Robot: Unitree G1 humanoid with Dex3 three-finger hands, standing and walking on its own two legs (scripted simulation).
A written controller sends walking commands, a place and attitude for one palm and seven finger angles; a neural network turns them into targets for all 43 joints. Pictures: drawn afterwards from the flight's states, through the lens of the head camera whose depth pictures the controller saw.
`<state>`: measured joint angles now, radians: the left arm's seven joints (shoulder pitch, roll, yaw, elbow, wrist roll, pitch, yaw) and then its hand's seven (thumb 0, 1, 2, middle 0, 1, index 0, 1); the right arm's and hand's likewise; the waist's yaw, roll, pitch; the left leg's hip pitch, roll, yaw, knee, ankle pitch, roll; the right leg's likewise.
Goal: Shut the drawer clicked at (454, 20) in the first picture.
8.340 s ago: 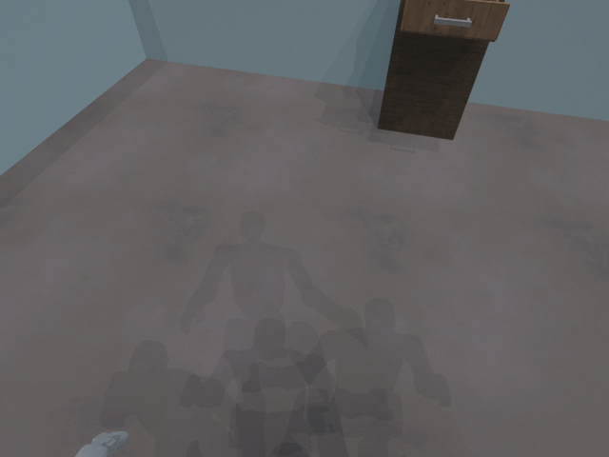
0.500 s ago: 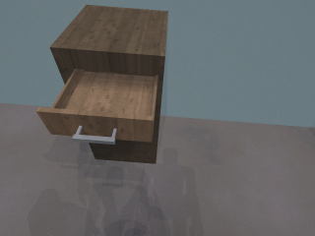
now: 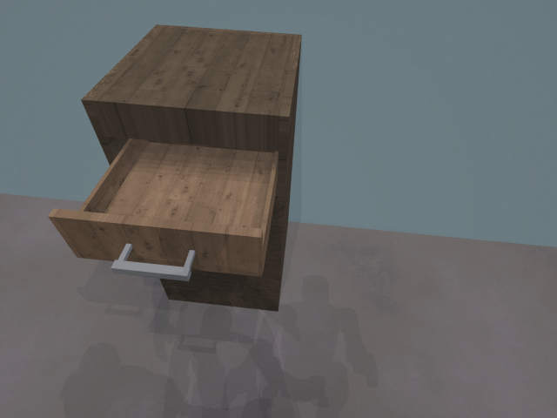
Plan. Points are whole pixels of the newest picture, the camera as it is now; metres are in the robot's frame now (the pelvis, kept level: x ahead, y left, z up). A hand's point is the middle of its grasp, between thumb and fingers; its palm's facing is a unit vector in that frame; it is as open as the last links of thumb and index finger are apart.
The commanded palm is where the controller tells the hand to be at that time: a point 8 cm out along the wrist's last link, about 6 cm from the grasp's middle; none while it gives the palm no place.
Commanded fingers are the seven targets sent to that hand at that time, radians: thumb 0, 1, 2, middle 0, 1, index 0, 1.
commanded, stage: look again from close up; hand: left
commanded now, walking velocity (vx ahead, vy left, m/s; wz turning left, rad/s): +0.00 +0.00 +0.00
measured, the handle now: (155, 261) +0.38 +0.26 -0.06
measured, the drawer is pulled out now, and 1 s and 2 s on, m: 0.24 0.24 0.24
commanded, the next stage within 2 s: raise the hand and make a fist in 0.10 s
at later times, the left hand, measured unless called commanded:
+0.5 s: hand (170, 370) +0.18 +0.16 +0.02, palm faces -0.01 -1.00 -0.03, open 6.5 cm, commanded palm +0.10 +0.23 -0.04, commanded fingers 0.00 0.90 0.90 -0.52 -0.65 -0.52 -0.65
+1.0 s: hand (155, 378) +0.18 +0.19 -0.02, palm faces -0.11 -0.99 -0.01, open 4.0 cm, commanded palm +0.15 +0.26 -0.01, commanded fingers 0.00 0.90 0.90 -1.02 -1.19 -1.02 -1.19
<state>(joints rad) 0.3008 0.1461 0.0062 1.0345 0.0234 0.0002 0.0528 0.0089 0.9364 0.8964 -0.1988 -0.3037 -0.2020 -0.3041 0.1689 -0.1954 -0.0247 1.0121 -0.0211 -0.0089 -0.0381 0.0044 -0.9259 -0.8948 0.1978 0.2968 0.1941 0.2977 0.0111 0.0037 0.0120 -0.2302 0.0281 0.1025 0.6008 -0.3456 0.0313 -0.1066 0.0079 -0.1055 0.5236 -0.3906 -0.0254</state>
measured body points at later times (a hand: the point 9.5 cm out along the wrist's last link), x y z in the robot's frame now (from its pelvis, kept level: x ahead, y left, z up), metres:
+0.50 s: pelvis -0.07 +0.00 -0.03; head -0.06 +0.00 +0.42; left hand +0.17 +0.21 +0.03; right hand +0.09 -0.25 -0.11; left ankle -0.01 +0.10 -0.73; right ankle -0.06 -0.10 -0.73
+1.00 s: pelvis -0.10 -0.02 -0.06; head -0.06 -0.01 +0.38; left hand +0.18 +0.24 -0.02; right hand +0.07 -0.23 -0.15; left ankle -0.01 +0.10 -0.73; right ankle -0.06 -0.10 -0.73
